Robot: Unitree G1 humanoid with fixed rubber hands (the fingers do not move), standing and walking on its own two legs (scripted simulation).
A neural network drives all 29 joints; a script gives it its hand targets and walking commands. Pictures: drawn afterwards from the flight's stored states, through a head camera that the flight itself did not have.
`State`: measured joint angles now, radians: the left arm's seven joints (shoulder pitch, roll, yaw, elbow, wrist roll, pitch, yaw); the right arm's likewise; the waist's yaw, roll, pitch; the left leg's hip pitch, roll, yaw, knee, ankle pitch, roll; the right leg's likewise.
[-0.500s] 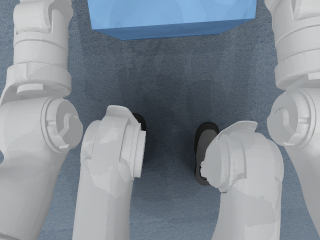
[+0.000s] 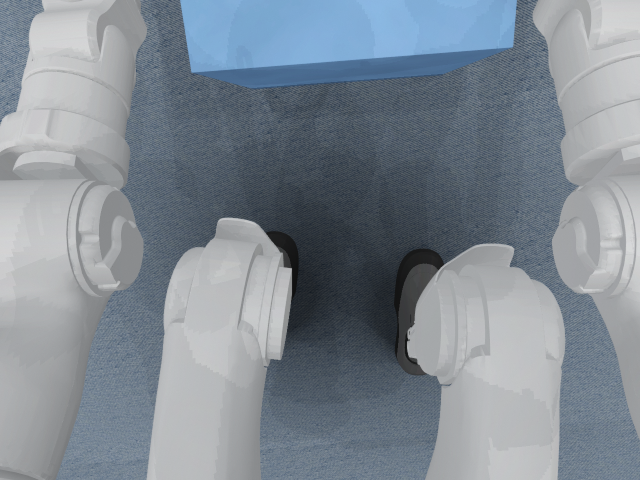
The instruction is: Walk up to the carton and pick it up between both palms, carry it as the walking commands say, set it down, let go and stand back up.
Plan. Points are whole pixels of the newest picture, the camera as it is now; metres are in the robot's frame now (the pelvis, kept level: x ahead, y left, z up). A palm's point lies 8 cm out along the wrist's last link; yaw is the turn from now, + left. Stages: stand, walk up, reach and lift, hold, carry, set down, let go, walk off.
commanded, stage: set down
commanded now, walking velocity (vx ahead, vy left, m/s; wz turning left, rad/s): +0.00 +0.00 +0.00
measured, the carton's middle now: out of the picture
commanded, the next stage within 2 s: let go in 1.64 s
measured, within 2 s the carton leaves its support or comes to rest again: neither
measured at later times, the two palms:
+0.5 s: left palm out of the picture +0.54 +0.26 -0.12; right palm out of the picture +0.59 -0.16 -0.12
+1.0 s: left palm out of the picture +0.55 +0.27 +0.04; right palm out of the picture +0.60 -0.16 +0.03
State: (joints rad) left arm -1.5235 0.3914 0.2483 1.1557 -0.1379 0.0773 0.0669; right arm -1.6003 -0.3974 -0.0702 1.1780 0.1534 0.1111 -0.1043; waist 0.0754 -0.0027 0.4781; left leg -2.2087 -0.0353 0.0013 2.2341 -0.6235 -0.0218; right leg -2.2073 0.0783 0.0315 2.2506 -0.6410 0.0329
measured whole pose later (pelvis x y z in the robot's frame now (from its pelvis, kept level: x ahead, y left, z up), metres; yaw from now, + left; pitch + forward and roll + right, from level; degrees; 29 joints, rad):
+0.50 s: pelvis +0.00 +0.00 +0.02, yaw +0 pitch +37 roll +0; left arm -1.47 0.44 0.24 1.00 -0.18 0.15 0.05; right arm -1.55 -0.48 -0.07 1.05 0.18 0.18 -0.08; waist 0.08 -0.01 0.38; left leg -2.22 -0.04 -0.01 2.17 -0.59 -0.02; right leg -2.20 0.06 0.02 2.18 -0.62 0.03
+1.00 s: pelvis +0.01 +0.00 +0.14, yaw -1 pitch +48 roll -1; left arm -1.34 0.41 0.33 0.87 -0.09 0.25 0.00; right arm -1.44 -0.42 -0.20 0.95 0.07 0.28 -0.02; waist 0.08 -0.01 0.08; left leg -2.04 -0.04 -0.03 1.71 -0.50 -0.01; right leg -2.02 0.05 0.02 1.71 -0.52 0.02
